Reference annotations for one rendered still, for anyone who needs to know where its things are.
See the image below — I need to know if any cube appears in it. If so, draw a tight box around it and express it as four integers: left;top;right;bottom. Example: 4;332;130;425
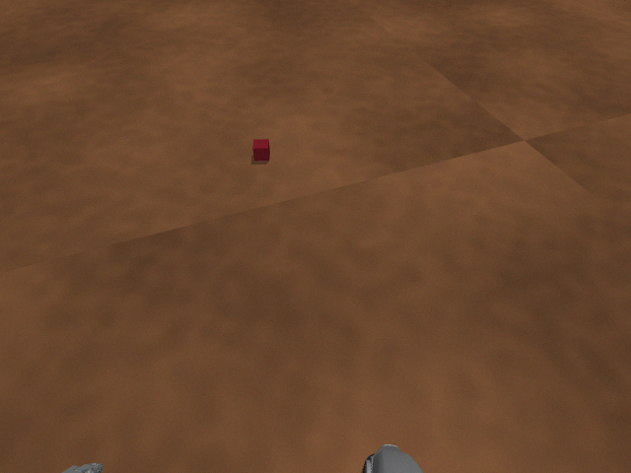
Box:
252;139;270;161

